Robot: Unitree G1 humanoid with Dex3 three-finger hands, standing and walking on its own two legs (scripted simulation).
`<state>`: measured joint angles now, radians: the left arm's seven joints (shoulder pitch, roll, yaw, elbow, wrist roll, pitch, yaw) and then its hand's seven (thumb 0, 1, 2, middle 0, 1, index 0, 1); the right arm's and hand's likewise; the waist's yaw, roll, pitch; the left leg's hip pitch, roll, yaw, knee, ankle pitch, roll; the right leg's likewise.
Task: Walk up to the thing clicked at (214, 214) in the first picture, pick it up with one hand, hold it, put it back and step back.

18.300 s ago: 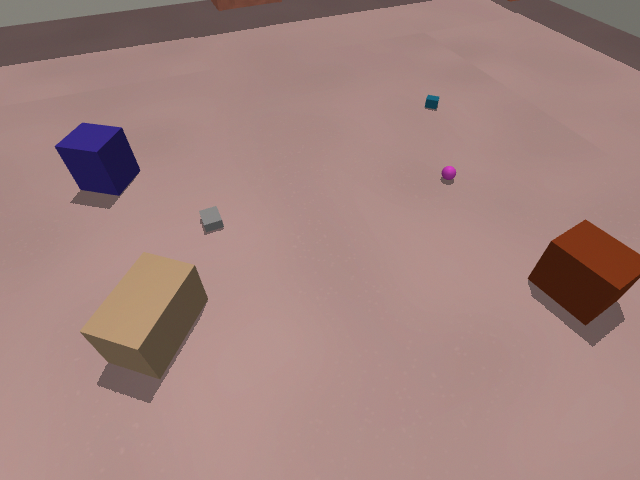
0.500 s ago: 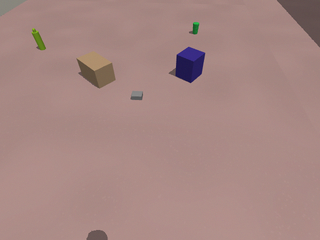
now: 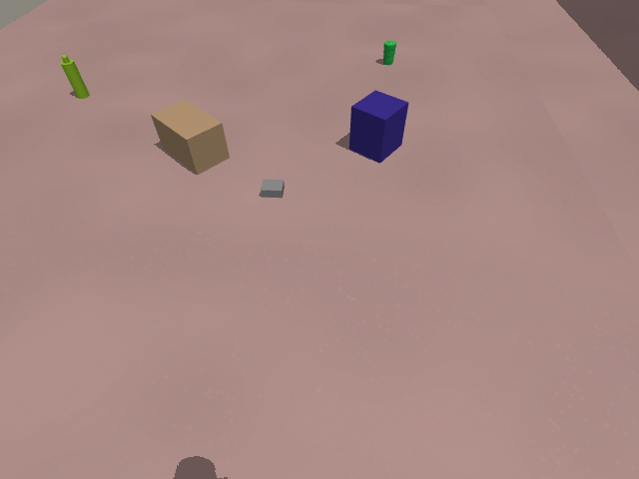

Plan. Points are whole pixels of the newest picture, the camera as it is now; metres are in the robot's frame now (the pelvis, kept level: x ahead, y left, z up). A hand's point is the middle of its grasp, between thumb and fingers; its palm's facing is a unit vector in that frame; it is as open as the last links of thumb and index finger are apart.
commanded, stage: stand
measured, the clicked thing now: (272, 188) +1.50 +0.30 -0.76
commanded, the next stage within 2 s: walk up in 1.06 s
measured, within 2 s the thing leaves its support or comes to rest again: neither
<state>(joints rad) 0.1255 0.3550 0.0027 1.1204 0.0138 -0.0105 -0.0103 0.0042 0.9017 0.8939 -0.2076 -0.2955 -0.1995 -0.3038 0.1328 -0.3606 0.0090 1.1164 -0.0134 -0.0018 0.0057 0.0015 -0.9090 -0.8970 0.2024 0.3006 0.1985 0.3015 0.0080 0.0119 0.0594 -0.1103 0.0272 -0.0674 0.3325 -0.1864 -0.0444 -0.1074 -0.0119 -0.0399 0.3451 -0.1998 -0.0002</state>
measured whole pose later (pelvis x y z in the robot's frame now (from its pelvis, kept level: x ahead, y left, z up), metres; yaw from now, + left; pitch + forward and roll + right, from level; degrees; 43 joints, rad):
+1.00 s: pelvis +0.00 +0.00 +0.00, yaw +0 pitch -2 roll +0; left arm 0.12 0.35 0.01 1.12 0.01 -0.01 -0.01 0.00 0.90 0.89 -0.21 -0.30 -0.20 -0.30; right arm 0.13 -0.36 0.01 1.10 -0.01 0.00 0.00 0.00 -0.91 -0.90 0.20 0.30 0.20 0.30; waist 0.01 0.01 0.06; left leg -0.10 0.03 -0.06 0.33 -0.19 -0.04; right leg -0.10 -0.01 -0.04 0.34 -0.20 0.00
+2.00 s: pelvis +0.34 +0.02 -0.02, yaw -1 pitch -3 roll +2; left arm 0.17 0.37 0.06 0.88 0.00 -0.08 -0.07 0.00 0.90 0.89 -0.21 -0.30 -0.20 -0.30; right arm 0.32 -0.42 -0.05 0.92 0.00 -0.04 0.04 0.01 -0.91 -0.90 0.20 0.30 0.20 0.30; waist 0.00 0.03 0.09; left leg -0.26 0.04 0.01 1.12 -0.43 0.03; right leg -0.30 -0.04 -0.06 0.59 -0.23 -0.04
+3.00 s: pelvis +0.76 -0.03 -0.01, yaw -1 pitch -4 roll +1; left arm 0.33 0.38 0.04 0.86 0.01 -0.09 -0.05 0.00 0.90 0.89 -0.21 -0.30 -0.20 -0.30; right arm 0.29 -0.44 -0.06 0.86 0.00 -0.03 0.06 0.01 -0.91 -0.90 0.20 0.30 0.20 0.30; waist 0.04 0.08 0.08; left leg -0.44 0.03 -0.02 1.08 -0.35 0.03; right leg -0.25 -0.04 -0.07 0.54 -0.22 -0.03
